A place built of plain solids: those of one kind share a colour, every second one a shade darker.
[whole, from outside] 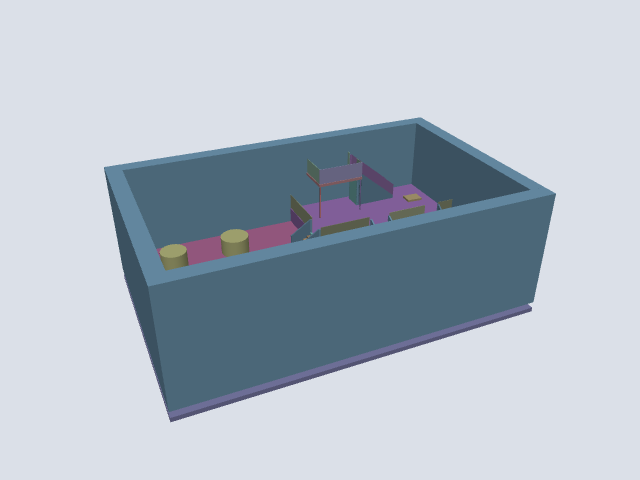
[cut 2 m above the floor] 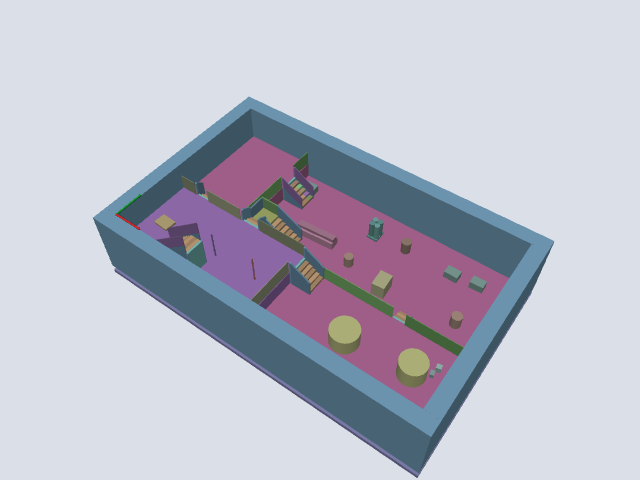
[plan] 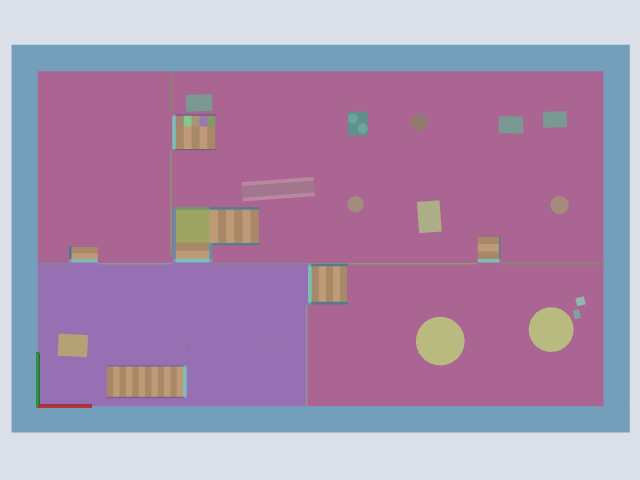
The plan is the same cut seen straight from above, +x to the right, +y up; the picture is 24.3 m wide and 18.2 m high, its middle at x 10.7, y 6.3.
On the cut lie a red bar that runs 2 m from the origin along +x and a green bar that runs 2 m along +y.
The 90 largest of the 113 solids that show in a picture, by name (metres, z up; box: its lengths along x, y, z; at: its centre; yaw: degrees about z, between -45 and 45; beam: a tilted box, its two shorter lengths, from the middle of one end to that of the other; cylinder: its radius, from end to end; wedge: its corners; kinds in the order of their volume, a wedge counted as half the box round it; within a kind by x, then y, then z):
{
 "wall_1": {"box": [1.0, 12.7, 7.73], "at": [-0.5, 6.35, 2.86]},
 "wall_2": {"wedge": [[2.58, 0.3, 1.69], [2.58, 0.3, 1.96], [2.58, 0.35, 1.69], [2.58, 0.35, 1.96], [5.53, 0.3, 1.69], [5.53, 0.3, 4.4], [5.53, 0.35, 1.69], [5.53, 0.35, 4.4]]},
 "wall_3": {"wedge": [[2.58, 1.51, 1.69], [2.58, 1.51, 1.96], [2.58, 1.56, 1.69], [2.58, 1.56, 1.96], [5.53, 1.51, 1.69], [5.53, 1.51, 4.4], [5.53, 1.56, 1.69], [5.53, 1.56, 4.4]]},
 "wall_4": {"wedge": [[5.14, 5.57, -0.05], [5.14, 5.57, 2.68], [5.14, 6.21, -0.05], [5.14, 6.21, 2.32], [5.24, 5.57, -0.05], [5.24, 5.57, 2.68], [5.24, 6.21, -0.05], [5.24, 6.21, 2.32]]},
 "wall_5": {"box": [0.1, 1.24, 2.2], "at": [5.19, 6.83, 1.05]},
 "wall_6": {"wedge": [[6.5, 5.57, -0.05], [6.5, 5.57, 2.68], [6.5, 6.19, -0.05], [6.5, 6.19, 2.33], [6.6, 5.57, -0.05], [6.6, 5.57, 2.68], [6.6, 6.19, -0.05], [6.6, 6.19, 2.33]]},
 "wall_7": {"wedge": [[6.5, 6.09, -0.05], [6.5, 6.09, 2.16], [6.5, 6.19, -0.05], [6.5, 6.19, 2.16], [8.4, 6.09, -0.05], [8.4, 6.09, 1.09], [8.4, 6.19, -0.05], [8.4, 6.19, 1.09]]},
 "wall_8": {"wedge": [[6.5, 7.45, -0.05], [6.5, 7.45, 2.16], [6.5, 7.55, -0.05], [6.5, 7.55, 2.16], [8.4, 7.45, -0.05], [8.4, 7.45, 1.09], [8.4, 7.55, -0.05], [8.4, 7.55, 1.09]]},
 "wall_9": {"wedge": [[10.37, 3.85, 0.62], [10.37, 3.85, 2.71], [10.37, 3.95, 0.62], [10.37, 3.95, 2.71], [11.76, 3.85, 0.62], [11.76, 3.85, 1.79], [11.76, 3.95, 0.62], [11.76, 3.95, 1.79]]},
 "wall_10": {"wedge": [[10.37, 5.3, 0.62], [10.37, 5.3, 2.71], [10.37, 5.4, 0.62], [10.37, 5.4, 2.71], [11.76, 5.3, 0.62], [11.76, 5.3, 1.79], [11.76, 5.4, 0.62], [11.76, 5.4, 1.79]]},
 "wall_11": {"box": [23.45, 1.0, 7.73], "at": [10.72, -0.5, 2.86]},
 "wall_12": {"box": [23.45, 1.0, 7.73], "at": [10.72, 13.2, 2.86]},
 "wall_13": {"box": [1.0, 12.7, 7.73], "at": [21.95, 6.35, 2.86]},
 "floor_1": {"box": [5.1, 7.25, 2.17], "at": [2.55, 9.07, 0.08]},
 "floor_2": {"box": [16.35, 7.25, 1.0], "at": [13.27, 9.07, -0.5]},
 "floor_3": {"box": [11.2, 5.45, 1.67], "at": [15.85, 2.73, -0.17]},
 "floor_zta_1": {"box": [10.25, 5.45, 2.73], "at": [5.12, 2.73, 0.37]},
 "floor_base_1": {"box": [23.45, 14.7, 0.3], "at": [10.72, 6.35, -1.57]},
 "step_1": {"box": [1.0, 0.23, 0.43], "at": [1.78, 5.69, 1.33]},
 "step_2": {"box": [0.26, 1.16, 0.25], "at": [2.75, 0.93, 1.81]},
 "step_3": {"box": [0.26, 1.16, 0.45], "at": [2.99, 0.93, 1.91]},
 "step_4": {"box": [0.26, 1.16, 0.65], "at": [3.23, 0.93, 2.01]},
 "step_5": {"box": [0.26, 1.16, 0.85], "at": [3.47, 0.93, 2.11]},
 "step_6": {"box": [0.26, 1.16, 1.05], "at": [3.71, 0.93, 2.21]},
 "step_7": {"box": [0.26, 1.16, 1.25], "at": [3.95, 0.93, 2.31]},
 "step_8": {"box": [0.26, 1.16, 1.45], "at": [4.19, 0.93, 2.41]},
 "step_9": {"box": [0.26, 1.16, 1.65], "at": [4.44, 0.93, 2.51]},
 "step_10": {"box": [0.26, 1.16, 1.84], "at": [4.68, 0.93, 2.61]},
 "step_11": {"box": [0.26, 1.16, 2.04], "at": [4.92, 0.93, 2.71]},
 "step_12": {"box": [0.26, 1.16, 2.24], "at": [5.16, 0.93, 2.81]},
 "step_13": {"box": [0.32, 0.42, 1.02], "at": [5.38, 9.96, 0.46]},
 "step_14": {"box": [0.26, 1.16, 2.44], "at": [5.4, 0.93, 2.91]},
 "step_15": {"box": [0.32, 0.42, 0.83], "at": [5.67, 9.96, 0.36]},
 "step_16": {"box": [1.27, 0.33, 1.62], "at": [5.87, 5.73, 0.76]},
 "step_17": {"box": [1.27, 0.33, 1.44], "at": [5.87, 6.04, 0.67]},
 "step_18": {"box": [0.32, 0.42, 0.63], "at": [5.97, 9.96, 0.27]},
 "step_19": {"box": [0.33, 1.27, 1.09], "at": [6.67, 6.82, 0.5]},
 "step_20": {"box": [0.33, 1.27, 0.92], "at": [6.98, 6.82, 0.41]},
 "step_21": {"box": [0.33, 1.27, 0.75], "at": [7.28, 6.82, 0.32]},
 "step_22": {"box": [0.33, 1.27, 0.57], "at": [7.59, 6.82, 0.24]},
 "step_23": {"box": [0.33, 1.27, 0.4], "at": [7.9, 6.82, 0.15]},
 "step_24": {"box": [0.33, 1.27, 0.22], "at": [8.21, 6.82, 0.06]},
 "step_25": {"box": [0.29, 1.35, 0.94], "at": [10.51, 4.63, 1.09]},
 "step_26": {"box": [0.29, 1.35, 0.76], "at": [10.78, 4.63, 1.0]},
 "step_27": {"box": [0.29, 1.35, 0.58], "at": [11.05, 4.63, 0.91]},
 "step_28": {"box": [0.29, 1.35, 0.41], "at": [11.32, 4.63, 0.82]},
 "step_29": {"box": [0.29, 1.35, 0.23], "at": [11.58, 4.63, 0.73]},
 "step_30": {"box": [0.81, 0.3, 0.55], "at": [17.09, 5.72, 0.23]},
 "step_31": {"box": [0.81, 0.3, 0.38], "at": [17.09, 5.99, 0.14]},
 "tank_low_1": {"cylinder": 0.93, "from": [15.26, 2.47, 0.67], "to": [15.26, 2.47, 1.85]},
 "tank_low_2": {"cylinder": 0.85, "from": [19.46, 2.9, 0.67], "to": [19.46, 2.9, 1.95]},
 "floor_l1a_1": {"box": [1.29, 1.27, 1.27], "at": [5.88, 6.82, 0.58]},
 "floor_zgal_1": {"box": [3.3, 2.3, 0.2], "at": [7.3, 1.15, 4.23]},
 "cask_row_1": {"box": [2.74, 0.73, 0.6], "at": [9.12, 8.23, 0.3], "yaw": 4.1},
 "cask_row_2": {"box": [2.74, 0.45, 0.24], "at": [9.12, 8.23, 0.72], "yaw": 4.1},
 "floor_hda_1": {"box": [1.0, 0.12, 0.62], "at": [1.78, 5.51, 1.43]},
 "floor_hda_2": {"box": [0.14, 1.27, 1.22], "at": [5.17, 10.38, 0.56]},
 "floor_hda_3": {"box": [0.14, 1.16, 2.64], "at": [5.58, 0.93, 3.01]},
 "floor_hda_4": {"box": [1.27, 0.14, 1.78], "at": [5.87, 5.52, 0.84]},
 "floor_hda_5": {"box": [0.14, 1.35, 1.12], "at": [10.32, 4.63, 1.18]},
 "floor_hda_6": {"box": [0.81, 0.14, 0.72], "at": [17.09, 5.52, 0.31]},
 "pallet_load_1": {"box": [0.86, 1.19, 1.05], "at": [14.85, 7.18, 0.53], "yaw": 4.1},
 "sack_pile_1": {"box": [0.99, 0.64, 0.55], "at": [6.12, 11.5, 0.28], "yaw": 2.2},
 "sack_pile_2": {"box": [0.93, 0.65, 0.52], "at": [17.94, 10.66, 0.26], "yaw": -0.5},
 "sack_pile_3": {"box": [0.9, 0.61, 0.55], "at": [19.61, 10.87, 0.28], "yaw": 2.2},
 "barrel_1": {"cylinder": 0.31, "from": [12.05, 7.65, 0.0], "to": [12.05, 7.65, 0.8]},
 "barrel_2": {"cylinder": 0.32, "from": [14.46, 10.76, 0.0], "to": [14.46, 10.76, 0.91]},
 "barrel_3": {"cylinder": 0.34, "from": [19.79, 7.62, 0.0], "to": [19.79, 7.62, 0.89]},
 "keg_stack_1": {"cylinder": 0.19, "from": [11.94, 10.52, 0.14], "to": [11.94, 10.52, 1.3]},
 "keg_stack_2": {"cylinder": 0.19, "from": [11.94, 10.9, 0.14], "to": [11.94, 10.9, 1.3]},
 "keg_stack_3": {"box": [0.76, 0.91, 0.19], "at": [12.13, 10.71, 0.05], "yaw": 0.1},
 "keg_stack_4": {"cylinder": 0.19, "from": [12.32, 10.53, 0.14], "to": [12.32, 10.53, 1.3]},
 "keg_stack_5": {"cylinder": 0.19, "from": [12.32, 10.9, 0.14], "to": [12.32, 10.9, 1.3]},
 "rail_1": {"wedge": [[2.58, 0.3, 1.96], [2.58, 0.3, 2.84], [2.58, 0.35, 1.96], [2.58, 0.35, 2.84], [5.53, 0.3, 4.39], [5.53, 0.3, 5.27], [5.53, 0.35, 4.39], [5.53, 0.35, 5.27]]},
 "rail_2": {"wedge": [[2.58, 1.51, 1.96], [2.58, 1.51, 2.84], [2.58, 1.56, 1.96], [2.58, 1.56, 2.84], [5.53, 1.51, 4.39], [5.53, 1.51, 5.27], [5.53, 1.56, 4.39], [5.53, 1.56, 5.27]]},
 "rail_3": {"wedge": [[5.22, 9.7, 1.23], [5.22, 9.7, 2.13], [5.22, 9.75, 1.23], [5.22, 9.75, 2.13], [6.76, 9.7, 0.23], [6.76, 9.7, 1.12], [6.76, 9.75, 0.23], [6.76, 9.75, 1.12]]},
 "rail_4": {"wedge": [[5.22, 11.02, 1.23], [5.22, 11.02, 2.13], [5.22, 11.07, 1.23], [5.22, 11.07, 2.13], [6.76, 11.02, 0.23], [6.76, 11.02, 1.12], [6.76, 11.07, 0.23], [6.76, 11.07, 1.12]]},
 "rail_rim_1": {"box": [0.04, 3.98, 1.09], "at": [5.05, 7.71, 1.71]},
 "rail_rim_2": {"box": [6.43, 0.04, 1.09], "at": [13.46, 5.4, 1.21]},
 "rail_rim_3": {"box": [3.91, 0.04, 1.09], "at": [19.5, 5.4, 1.21]},
 "zta_rail_rim_1": {"box": [2.81, 0.04, 1.09], "at": [3.68, 5.4, 2.28]},
 "zta_rail_rim_2": {"box": [3.6, 0.04, 1.09], "at": [8.45, 5.4, 2.28]},
 "zta_rail_rim_3": {"box": [0.04, 3.85, 1.09], "at": [10.2, 1.93, 2.28]},
 "wall_l1ag_1": {"box": [1.36, 0.1, 2.2], "at": [5.82, 7.5, 1.05]},
 "zta_pallet_1": {"box": [1.12, 0.84, 0.16], "at": [1.33, 2.3, 1.81], "yaw": -3.3},
 "zgal_rail_1": {"box": [3.3, 0.04, 1.09], "at": [7.3, 2.25, 4.87]},
 "step_f1t05a_1": {"box": [0.32, 0.42, 1.02], "at": [5.38, 10.81, 0.46]},
 "step_f1t04a_1": {"box": [0.32, 0.42, 0.83], "at": [5.67, 10.81, 0.36]},
 "zgal_rail_end_1": {"box": [0.04, 2.14, 1.09], "at": [8.9, 1.15, 4.87]},
 "step_f1t03a_1": {"box": [0.32, 0.42, 0.63], "at": [5.97, 10.81, 0.27]}
}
